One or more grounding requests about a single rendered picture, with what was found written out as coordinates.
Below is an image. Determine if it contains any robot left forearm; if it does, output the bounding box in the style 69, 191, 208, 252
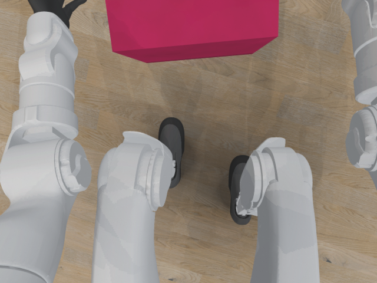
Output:
0, 12, 78, 196

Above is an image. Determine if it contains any left robot upper arm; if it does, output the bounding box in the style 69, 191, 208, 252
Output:
0, 137, 92, 283

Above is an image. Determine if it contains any carton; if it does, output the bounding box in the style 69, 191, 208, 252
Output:
105, 0, 279, 63

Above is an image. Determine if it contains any right robot upper arm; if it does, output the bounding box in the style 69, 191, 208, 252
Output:
345, 105, 377, 190

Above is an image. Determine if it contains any left robot shin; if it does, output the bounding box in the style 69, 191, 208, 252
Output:
97, 131, 176, 190

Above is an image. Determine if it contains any robot left thigh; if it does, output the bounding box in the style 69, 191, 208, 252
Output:
91, 143, 170, 283

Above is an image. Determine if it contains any robot right forearm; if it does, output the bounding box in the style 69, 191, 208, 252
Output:
341, 0, 377, 105

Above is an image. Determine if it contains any left robot hand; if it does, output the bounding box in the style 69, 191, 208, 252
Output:
28, 0, 87, 29

